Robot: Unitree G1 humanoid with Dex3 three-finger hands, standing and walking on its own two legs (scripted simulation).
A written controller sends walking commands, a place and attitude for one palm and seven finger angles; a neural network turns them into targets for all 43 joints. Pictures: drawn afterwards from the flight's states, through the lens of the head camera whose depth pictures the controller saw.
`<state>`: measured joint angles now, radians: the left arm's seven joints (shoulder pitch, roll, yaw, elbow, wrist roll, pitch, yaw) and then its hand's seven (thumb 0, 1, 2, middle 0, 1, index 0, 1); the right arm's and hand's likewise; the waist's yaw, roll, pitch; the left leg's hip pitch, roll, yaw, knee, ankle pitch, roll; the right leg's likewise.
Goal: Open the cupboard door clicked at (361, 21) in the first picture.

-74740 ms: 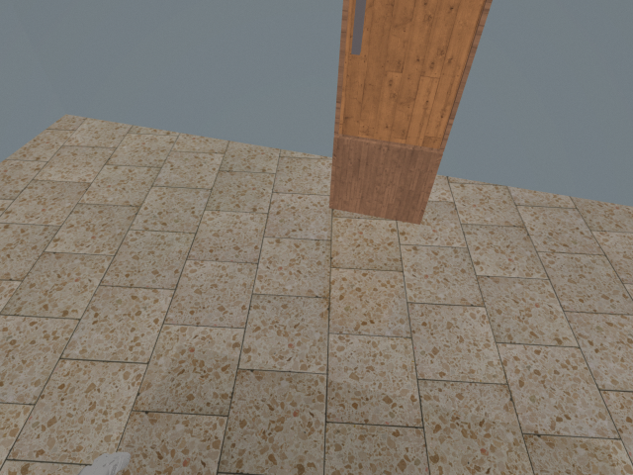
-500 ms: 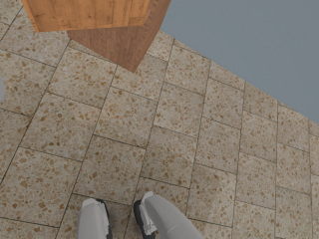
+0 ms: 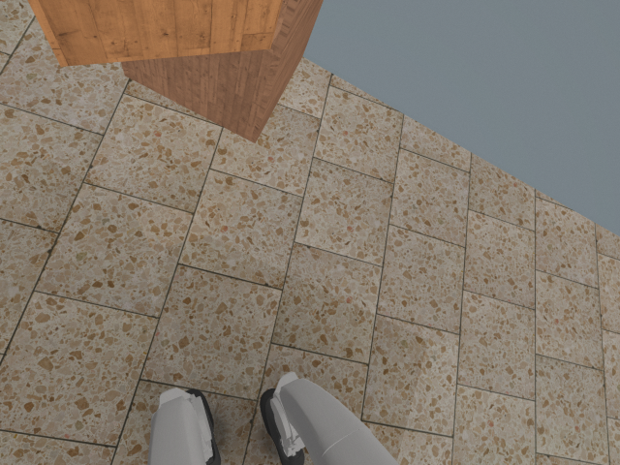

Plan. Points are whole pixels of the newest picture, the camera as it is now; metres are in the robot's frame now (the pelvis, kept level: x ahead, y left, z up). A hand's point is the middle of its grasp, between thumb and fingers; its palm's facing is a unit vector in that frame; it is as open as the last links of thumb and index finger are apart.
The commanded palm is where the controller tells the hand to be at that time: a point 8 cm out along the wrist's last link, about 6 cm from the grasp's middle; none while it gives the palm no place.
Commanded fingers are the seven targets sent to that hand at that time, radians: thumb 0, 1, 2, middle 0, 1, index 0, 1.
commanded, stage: move the hooked fingers beside the handle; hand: left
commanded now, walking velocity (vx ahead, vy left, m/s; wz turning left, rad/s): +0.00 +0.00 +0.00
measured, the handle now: out of the picture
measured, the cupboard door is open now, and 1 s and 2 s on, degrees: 42 42 42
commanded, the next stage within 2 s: none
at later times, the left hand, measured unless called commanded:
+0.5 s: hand out of the picture +0.68 +0.13 +0.16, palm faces +0.10 -1.00 -0.01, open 14.0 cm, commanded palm +0.70 +0.12 +0.15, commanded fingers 0.00 -0.50 0.30 -0.30 -1.20 -0.30 -1.20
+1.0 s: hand out of the picture +0.68 +0.16 +0.16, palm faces +0.09 -1.00 +0.00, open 14.0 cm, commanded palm +0.70 +0.15 +0.15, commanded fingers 0.00 -0.50 0.30 -0.30 -1.20 -0.30 -1.20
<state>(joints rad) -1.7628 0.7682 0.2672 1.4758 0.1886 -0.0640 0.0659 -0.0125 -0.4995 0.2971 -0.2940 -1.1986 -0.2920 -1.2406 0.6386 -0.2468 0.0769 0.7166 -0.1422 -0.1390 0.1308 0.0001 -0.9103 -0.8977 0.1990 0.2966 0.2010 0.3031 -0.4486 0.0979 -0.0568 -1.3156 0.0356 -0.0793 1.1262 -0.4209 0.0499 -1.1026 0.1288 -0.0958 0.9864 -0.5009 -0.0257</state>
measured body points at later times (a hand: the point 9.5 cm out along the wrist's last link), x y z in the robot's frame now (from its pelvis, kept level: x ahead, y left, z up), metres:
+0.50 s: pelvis +0.00 +0.00 +0.00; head +0.22 +0.04 +0.39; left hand +0.67 +0.18 +0.16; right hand -0.16 -0.19 -0.03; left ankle +0.03 +0.08 -0.65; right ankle -0.04 -0.12 -0.65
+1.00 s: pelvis +0.01 +0.00 +0.01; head +0.24 +0.03 +0.39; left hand +0.67 +0.21 +0.16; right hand -0.16 -0.19 -0.02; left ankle +0.03 +0.08 -0.65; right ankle -0.04 -0.12 -0.65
